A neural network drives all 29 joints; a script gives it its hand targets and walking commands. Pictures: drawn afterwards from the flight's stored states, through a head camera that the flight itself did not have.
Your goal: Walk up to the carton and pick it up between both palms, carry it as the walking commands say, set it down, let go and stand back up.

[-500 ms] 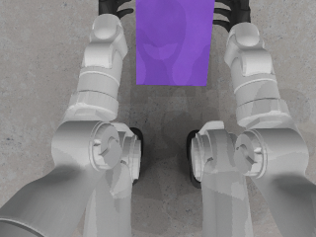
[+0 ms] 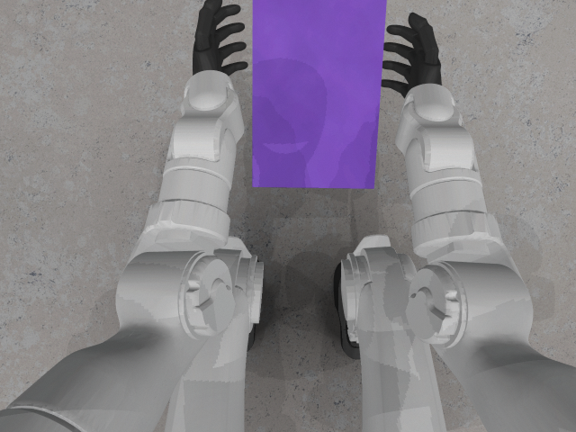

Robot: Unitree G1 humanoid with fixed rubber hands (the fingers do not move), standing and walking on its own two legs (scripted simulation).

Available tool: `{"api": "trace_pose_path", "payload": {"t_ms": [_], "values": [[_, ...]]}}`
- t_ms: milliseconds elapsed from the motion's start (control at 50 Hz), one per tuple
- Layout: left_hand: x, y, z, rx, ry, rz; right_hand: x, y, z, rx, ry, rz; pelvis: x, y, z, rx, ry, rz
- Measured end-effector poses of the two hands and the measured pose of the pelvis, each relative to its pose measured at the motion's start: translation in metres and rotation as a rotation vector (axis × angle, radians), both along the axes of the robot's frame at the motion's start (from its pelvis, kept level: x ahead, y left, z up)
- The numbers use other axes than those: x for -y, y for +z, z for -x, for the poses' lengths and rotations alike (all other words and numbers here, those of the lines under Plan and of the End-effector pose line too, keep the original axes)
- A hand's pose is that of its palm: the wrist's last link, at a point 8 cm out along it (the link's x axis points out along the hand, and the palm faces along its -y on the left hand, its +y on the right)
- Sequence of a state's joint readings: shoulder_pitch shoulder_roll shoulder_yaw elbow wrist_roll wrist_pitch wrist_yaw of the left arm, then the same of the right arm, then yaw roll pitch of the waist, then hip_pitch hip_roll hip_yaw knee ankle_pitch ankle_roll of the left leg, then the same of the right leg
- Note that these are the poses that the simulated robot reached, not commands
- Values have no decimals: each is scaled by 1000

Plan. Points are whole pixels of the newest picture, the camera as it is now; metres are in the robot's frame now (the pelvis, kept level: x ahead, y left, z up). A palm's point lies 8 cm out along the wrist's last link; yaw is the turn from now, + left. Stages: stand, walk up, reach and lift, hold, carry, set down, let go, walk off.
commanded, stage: reach and lift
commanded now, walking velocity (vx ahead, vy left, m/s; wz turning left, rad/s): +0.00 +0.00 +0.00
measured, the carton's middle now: (310, 81) +0.54 -0.01 -0.19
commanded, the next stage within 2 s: none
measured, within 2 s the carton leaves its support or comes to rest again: neither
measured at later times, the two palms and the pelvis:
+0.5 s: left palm (191, 62) +0.50 +0.11 -0.02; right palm (437, 85) +0.48 -0.13 -0.04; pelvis +0.00 +0.00 +0.04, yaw +0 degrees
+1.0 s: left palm (155, 49) +0.48 +0.12 +0.05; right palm (467, 71) +0.47 -0.12 +0.04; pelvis +0.01 +0.00 +0.10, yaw +0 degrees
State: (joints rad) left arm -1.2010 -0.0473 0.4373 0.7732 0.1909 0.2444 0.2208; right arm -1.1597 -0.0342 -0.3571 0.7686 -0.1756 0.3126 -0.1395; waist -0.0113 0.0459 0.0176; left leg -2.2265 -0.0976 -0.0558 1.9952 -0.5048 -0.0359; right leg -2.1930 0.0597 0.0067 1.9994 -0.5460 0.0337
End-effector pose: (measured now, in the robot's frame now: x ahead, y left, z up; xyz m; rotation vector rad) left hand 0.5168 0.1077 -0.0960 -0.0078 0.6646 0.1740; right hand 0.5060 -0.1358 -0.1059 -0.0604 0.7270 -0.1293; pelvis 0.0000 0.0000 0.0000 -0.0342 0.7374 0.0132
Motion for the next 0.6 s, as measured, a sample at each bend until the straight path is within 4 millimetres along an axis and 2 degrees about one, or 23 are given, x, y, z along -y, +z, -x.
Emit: {"api": "trace_pose_path", "payload": {"t_ms": [320,600], "values": [[-2,46,15,1,84,-57,-10,41,14,-11,2,-1,1,27,-4,7,5,3],[-3,90,23,8,36,-32,-8,85,23,-4,-12,3,-2,55,-5,41,2,3]]}}
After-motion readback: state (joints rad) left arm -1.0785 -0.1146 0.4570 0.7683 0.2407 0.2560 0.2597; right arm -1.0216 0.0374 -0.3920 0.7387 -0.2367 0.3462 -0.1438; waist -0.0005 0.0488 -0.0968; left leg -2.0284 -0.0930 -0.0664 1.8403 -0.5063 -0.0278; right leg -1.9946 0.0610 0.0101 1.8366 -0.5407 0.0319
